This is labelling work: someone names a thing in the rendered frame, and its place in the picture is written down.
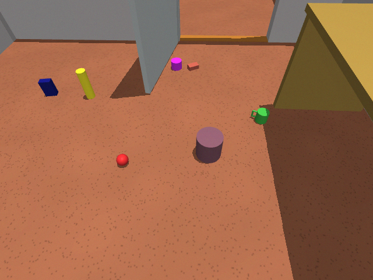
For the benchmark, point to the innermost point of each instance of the desk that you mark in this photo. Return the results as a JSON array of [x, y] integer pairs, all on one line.
[[331, 67]]

